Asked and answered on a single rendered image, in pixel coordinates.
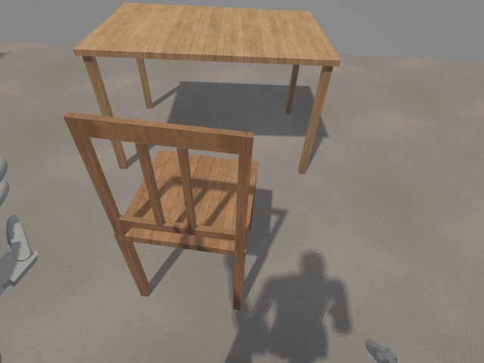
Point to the robot right hand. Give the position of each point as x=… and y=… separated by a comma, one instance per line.
x=380, y=354

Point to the table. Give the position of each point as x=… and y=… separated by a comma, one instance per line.
x=201, y=33

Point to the robot left hand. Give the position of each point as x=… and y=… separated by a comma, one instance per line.
x=13, y=265

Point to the chair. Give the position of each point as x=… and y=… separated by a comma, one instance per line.
x=185, y=201

